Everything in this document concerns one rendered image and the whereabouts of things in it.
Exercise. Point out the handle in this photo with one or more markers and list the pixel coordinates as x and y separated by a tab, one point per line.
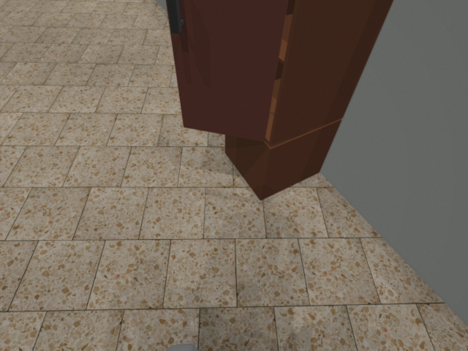
176	22

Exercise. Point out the cupboard door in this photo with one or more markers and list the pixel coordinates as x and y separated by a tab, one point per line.
226	58

